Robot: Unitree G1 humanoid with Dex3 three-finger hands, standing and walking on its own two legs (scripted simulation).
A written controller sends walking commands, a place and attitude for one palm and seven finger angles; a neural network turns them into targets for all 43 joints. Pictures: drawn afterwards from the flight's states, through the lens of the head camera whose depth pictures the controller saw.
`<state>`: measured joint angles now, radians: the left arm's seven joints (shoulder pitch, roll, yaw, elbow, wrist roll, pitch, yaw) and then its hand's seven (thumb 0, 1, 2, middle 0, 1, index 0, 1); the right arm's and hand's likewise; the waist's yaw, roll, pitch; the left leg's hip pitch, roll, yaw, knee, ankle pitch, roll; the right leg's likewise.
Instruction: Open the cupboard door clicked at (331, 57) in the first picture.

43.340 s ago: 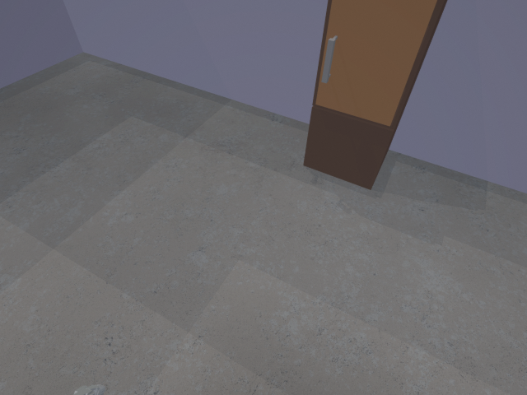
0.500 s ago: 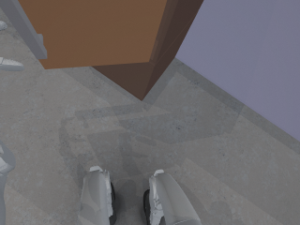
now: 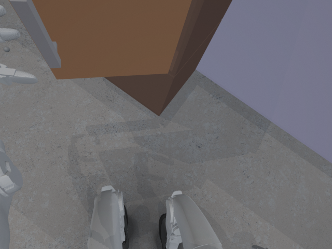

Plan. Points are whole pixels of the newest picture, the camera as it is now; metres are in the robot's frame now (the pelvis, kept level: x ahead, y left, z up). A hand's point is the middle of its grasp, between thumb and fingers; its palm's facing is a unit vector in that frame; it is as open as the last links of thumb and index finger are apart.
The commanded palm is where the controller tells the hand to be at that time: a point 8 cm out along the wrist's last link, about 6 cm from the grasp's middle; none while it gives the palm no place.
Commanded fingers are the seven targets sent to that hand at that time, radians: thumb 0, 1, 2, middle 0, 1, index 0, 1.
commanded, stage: slide the fingers in behind the handle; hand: left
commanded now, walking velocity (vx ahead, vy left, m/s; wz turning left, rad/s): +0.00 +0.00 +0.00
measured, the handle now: (40, 28) +0.57 +0.25 +0.05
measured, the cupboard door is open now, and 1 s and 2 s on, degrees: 45 45 44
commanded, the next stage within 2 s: close the thumb around the handle in 1.70 s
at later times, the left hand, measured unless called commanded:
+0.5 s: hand (22, 47) +0.52 +0.27 +0.06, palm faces +0.14 -0.99 -0.02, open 14.0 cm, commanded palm +0.51 +0.29 +0.05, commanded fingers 0.00 -0.50 0.30 -0.30 -1.20 -0.30 -1.20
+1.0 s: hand (45, 44) +0.53 +0.23 +0.05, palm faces +0.16 -0.99 -0.02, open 14.0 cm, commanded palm +0.51 +0.25 +0.05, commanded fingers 0.00 -0.50 0.30 -0.30 -1.20 -0.30 -1.20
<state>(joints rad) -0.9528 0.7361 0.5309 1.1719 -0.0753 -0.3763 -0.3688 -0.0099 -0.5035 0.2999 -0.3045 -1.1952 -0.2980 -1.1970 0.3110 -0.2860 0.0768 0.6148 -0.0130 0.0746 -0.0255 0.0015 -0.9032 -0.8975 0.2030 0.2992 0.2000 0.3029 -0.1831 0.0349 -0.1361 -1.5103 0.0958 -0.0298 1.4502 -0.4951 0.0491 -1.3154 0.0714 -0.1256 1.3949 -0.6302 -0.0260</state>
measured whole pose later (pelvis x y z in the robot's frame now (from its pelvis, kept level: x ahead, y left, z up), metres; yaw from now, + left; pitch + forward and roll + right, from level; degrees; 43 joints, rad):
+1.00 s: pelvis +0.00 -0.01 +0.01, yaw +1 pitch +31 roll -6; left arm -0.96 0.58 0.45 1.17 -0.06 -0.43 -0.20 -0.01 -0.50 0.30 -0.31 -1.20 -0.30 -1.21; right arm 0.33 -0.26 0.05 0.65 -0.03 0.07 0.00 0.00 -0.90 -0.90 0.20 0.30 0.20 0.30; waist -0.18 0.05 -0.15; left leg -1.47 0.09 -0.03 1.42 -0.49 0.03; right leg -1.29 0.07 -0.12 1.38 -0.63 -0.05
